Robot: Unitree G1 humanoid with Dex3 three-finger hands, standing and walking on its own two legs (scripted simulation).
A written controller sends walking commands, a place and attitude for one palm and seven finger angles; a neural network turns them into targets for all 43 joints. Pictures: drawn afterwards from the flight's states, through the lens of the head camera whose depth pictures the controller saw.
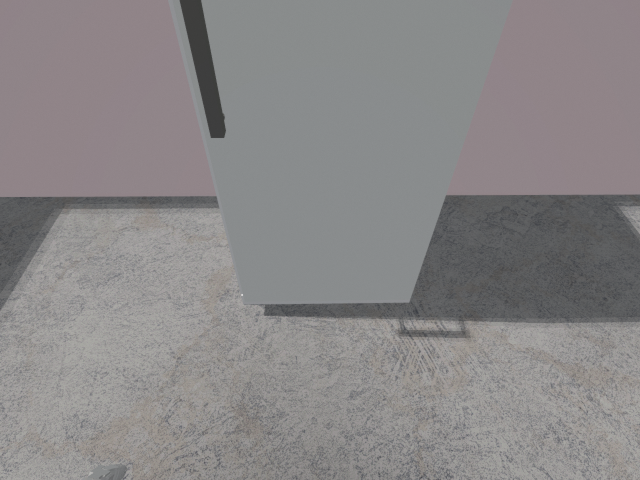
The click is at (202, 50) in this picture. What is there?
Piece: fridge door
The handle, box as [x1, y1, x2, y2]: [180, 0, 225, 137]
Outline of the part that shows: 180,0 211,137 223,137 225,132 223,122 224,116 221,111 200,0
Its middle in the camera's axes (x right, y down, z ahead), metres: -0.21 -0.35 +0.66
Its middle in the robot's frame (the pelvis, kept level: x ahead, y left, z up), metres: +0.75 +0.25 +0.21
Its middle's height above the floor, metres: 0.98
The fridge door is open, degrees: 0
